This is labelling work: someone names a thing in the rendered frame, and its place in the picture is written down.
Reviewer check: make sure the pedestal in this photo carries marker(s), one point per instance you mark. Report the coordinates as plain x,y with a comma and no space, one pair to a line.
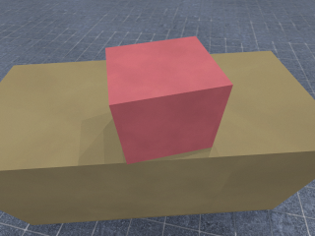
61,160

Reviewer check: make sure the carton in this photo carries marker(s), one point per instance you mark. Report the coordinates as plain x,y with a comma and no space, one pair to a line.
166,97

